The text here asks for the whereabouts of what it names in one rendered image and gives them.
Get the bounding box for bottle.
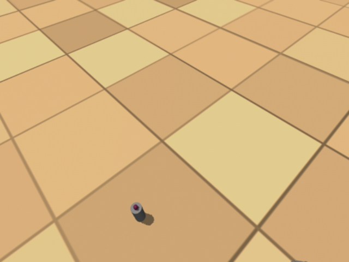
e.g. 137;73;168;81
130;203;146;222

